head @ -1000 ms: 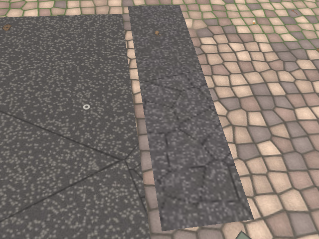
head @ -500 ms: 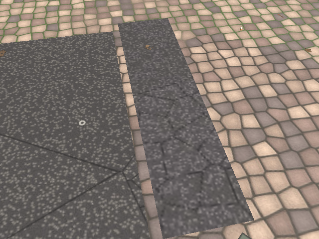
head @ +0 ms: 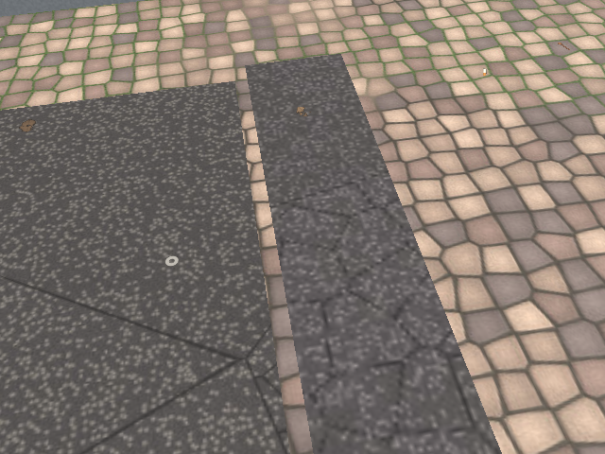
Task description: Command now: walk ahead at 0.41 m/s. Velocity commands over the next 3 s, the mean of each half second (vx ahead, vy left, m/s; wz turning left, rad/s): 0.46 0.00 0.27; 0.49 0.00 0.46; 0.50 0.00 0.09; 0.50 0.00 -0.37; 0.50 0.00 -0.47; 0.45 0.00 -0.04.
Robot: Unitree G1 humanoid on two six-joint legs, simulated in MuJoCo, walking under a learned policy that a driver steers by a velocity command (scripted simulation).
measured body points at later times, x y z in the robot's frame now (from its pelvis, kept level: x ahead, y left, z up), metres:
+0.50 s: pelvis +0.26 +0.05 -0.01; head +0.29 +0.05 +0.43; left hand +0.29 +0.31 -0.15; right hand +0.37 -0.20 -0.16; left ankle +0.30 +0.09 -0.74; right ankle +0.20 -0.09 -0.65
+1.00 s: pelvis +0.56 +0.07 -0.02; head +0.60 +0.08 +0.43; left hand +0.63 +0.37 -0.12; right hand +0.65 -0.19 -0.15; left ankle +0.36 +0.10 -0.66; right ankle +0.67 +0.02 -0.74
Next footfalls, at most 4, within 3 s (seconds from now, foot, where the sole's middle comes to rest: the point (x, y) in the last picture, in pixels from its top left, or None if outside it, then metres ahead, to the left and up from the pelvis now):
0.34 left None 0.34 0.09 -0.78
0.90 right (317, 385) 0.70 0.04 -0.78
1.44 left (204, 330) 0.86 0.33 -0.78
2.00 right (237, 239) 1.17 0.28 -0.78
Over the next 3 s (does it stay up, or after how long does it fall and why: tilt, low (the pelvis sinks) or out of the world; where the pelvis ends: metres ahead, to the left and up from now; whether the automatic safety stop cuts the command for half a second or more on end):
stays up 1.55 0.35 -0.01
